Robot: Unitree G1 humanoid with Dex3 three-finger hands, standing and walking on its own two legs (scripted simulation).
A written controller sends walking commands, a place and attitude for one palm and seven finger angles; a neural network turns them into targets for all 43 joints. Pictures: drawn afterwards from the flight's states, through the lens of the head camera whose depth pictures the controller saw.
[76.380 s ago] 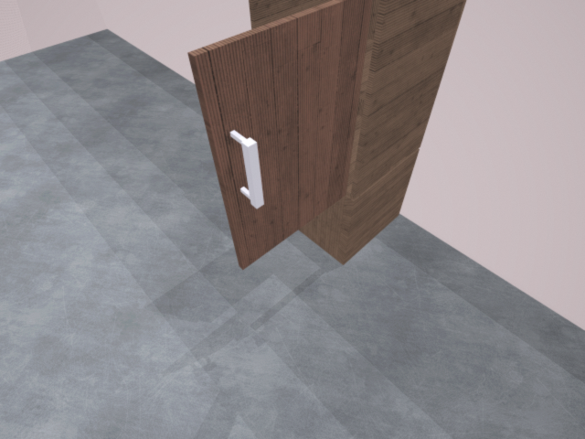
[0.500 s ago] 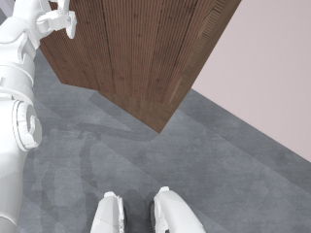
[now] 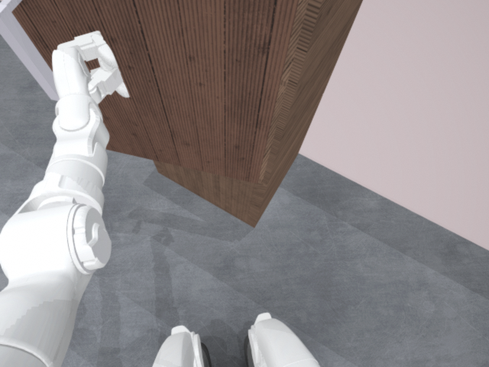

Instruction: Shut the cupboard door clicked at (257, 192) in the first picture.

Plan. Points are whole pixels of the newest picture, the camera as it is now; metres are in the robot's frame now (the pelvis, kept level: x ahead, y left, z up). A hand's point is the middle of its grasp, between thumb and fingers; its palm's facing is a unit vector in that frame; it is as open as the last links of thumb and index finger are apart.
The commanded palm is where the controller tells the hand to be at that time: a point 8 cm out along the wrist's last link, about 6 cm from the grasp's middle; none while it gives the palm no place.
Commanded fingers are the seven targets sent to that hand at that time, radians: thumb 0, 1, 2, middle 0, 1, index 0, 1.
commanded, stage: pull the fist back off the door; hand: left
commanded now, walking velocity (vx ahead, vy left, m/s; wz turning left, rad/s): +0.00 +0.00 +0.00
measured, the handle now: (39, 50) +0.63 +0.24 +0.09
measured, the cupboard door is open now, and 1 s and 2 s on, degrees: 18 18 18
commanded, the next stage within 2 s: draw the hand back to the body in 0.44 s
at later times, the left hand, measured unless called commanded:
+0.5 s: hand (118, 119) +0.48 +0.11 +0.09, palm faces +0.09 -0.99 -0.05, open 3.1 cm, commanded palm +0.46 +0.16 +0.09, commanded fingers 0.00 0.90 0.90 -1.30 -1.50 -1.30 -1.50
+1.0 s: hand (42, 165) +0.38 +0.17 +0.15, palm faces +0.09 -1.00 -0.03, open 3.1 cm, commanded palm +0.34 +0.22 +0.16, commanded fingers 0.00 0.90 0.90 -1.22 -1.41 -1.22 -1.41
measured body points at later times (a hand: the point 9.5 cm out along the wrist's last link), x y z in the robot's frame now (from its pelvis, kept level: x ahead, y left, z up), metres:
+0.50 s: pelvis +0.00 -0.01 +0.01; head +0.09 -0.01 +0.45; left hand +0.47 +0.17 +0.10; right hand +0.07 -0.27 -0.11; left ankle +0.02 +0.10 -0.66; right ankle +0.01 -0.09 -0.66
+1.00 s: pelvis +0.01 +0.00 +0.05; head +0.03 -0.01 +0.50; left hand +0.37 +0.22 +0.15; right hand +0.11 -0.26 -0.07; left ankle +0.02 +0.10 -0.66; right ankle +0.01 -0.09 -0.66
